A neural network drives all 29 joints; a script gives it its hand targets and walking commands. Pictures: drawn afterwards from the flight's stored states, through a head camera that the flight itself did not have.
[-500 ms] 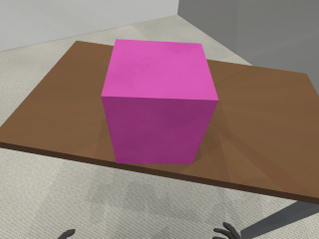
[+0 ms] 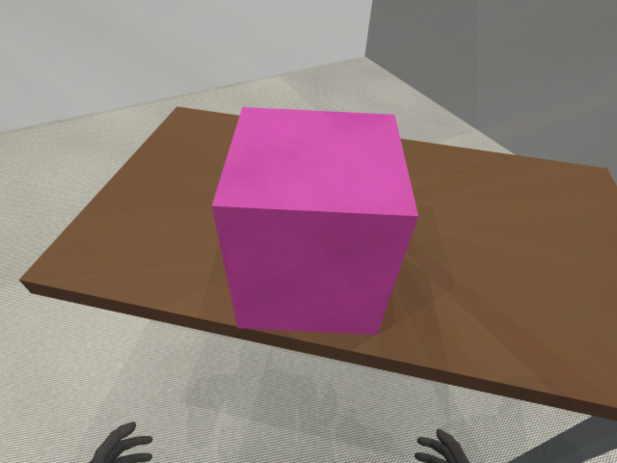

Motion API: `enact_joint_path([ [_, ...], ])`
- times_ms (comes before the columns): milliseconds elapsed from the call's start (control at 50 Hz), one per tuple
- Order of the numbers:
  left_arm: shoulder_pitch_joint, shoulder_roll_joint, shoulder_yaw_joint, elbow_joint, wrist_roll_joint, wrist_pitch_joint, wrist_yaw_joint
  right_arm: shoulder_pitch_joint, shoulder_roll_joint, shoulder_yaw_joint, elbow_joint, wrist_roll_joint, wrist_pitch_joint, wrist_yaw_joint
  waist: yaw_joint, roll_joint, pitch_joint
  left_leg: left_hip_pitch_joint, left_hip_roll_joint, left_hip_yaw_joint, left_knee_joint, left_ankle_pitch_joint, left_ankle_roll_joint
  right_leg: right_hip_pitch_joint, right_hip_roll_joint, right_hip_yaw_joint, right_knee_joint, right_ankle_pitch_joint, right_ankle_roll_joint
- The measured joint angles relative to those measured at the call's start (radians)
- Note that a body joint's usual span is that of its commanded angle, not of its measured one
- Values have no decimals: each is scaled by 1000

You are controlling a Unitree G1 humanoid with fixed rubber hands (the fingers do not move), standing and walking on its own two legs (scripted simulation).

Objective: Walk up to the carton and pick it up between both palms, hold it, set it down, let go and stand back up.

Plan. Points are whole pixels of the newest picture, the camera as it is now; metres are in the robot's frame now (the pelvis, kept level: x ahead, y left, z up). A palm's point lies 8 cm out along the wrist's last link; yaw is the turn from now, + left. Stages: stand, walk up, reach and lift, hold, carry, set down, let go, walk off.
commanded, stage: reach and lift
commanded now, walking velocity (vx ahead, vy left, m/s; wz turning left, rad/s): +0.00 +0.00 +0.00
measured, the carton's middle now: (312, 226) +0.44 +0.01 +0.08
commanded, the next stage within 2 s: none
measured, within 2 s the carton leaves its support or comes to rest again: neither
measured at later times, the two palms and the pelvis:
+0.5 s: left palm (95, 442) +0.17 +0.26 -0.02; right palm (457, 448) +0.18 -0.17 -0.02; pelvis +0.02 +0.02 +0.01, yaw +1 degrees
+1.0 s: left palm (102, 383) +0.22 +0.25 +0.04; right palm (473, 411) +0.20 -0.17 +0.03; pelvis +0.03 +0.04 +0.01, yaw +0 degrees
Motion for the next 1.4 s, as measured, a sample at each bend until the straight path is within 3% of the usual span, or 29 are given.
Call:
enact_joint_path([
  [220,64,27,-50,-24,-70,-216,46,48,19,-58,-46,-25,-117,30,11,7,-67,-34,-15,-11,-9,0,11,-23,-13,-4,-14,-3,10],
  [460,65,1,-79,-110,-101,-216,67,10,4,-62,-57,6,-137,52,1,4,-78,25,-29,0,-71,11,24,37,-19,12,-82,15,33],
  [780,97,15,-124,-262,-150,-321,118,64,-52,-115,-157,78,-222,93,3,0,-96,19,-42,15,-89,5,44,36,-25,36,-123,29,54],
  [960,72,3,-149,-322,-174,-326,133,48,-73,-124,-223,99,-247,96,-2,13,-98,19,-49,22,-89,6,52,33,-29,52,-126,37,62],
  [1060,14,-4,-154,-294,-191,-340,147,-18,-84,-143,-255,101,-245,96,3,17,-104,21,-56,24,-95,12,55,28,-33,59,-118,36,64],
  [1180,-63,-15,-144,-293,-185,-302,157,-124,-105,-146,-212,125,-213,93,8,17,-95,22,-56,17,-93,16,53,30,-31,59,-115,37,61],
  [1400,-198,-9,-82,-297,-197,-205,130,-246,-123,-131,-198,157,-148,46,-9,22,-78,16,-54,6,-106,28,45,21,-27,58,-115,39,53],
])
